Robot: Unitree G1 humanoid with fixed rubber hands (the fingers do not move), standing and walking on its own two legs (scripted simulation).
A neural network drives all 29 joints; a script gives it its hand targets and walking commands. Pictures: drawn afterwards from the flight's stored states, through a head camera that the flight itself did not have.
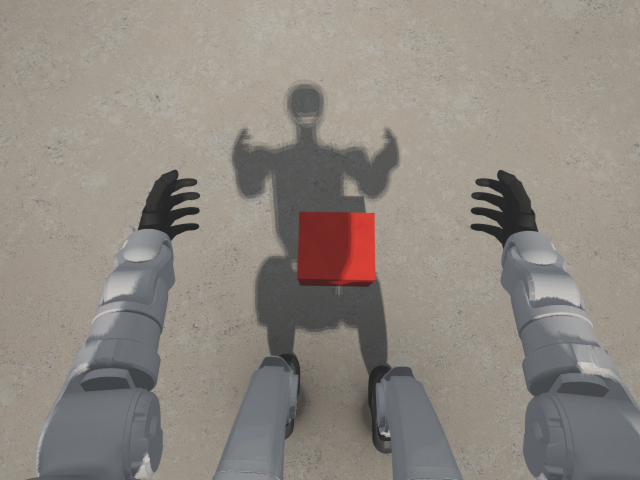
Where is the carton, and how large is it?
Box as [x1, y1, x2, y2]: [297, 212, 374, 286]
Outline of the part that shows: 299,212 297,278 300,284 367,286 374,280 374,213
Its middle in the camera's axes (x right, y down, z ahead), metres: +0.04 +0.02 +1.01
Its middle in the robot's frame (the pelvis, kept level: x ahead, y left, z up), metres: +0.49 +0.00 -0.61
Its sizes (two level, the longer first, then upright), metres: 0.186 0.167 0.144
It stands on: the floor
